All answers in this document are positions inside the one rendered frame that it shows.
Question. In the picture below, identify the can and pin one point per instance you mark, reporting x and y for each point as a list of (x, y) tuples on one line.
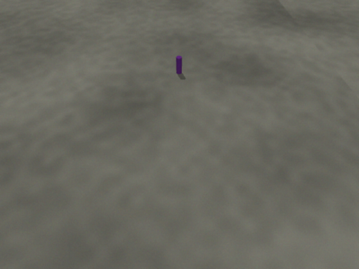
[(178, 64)]

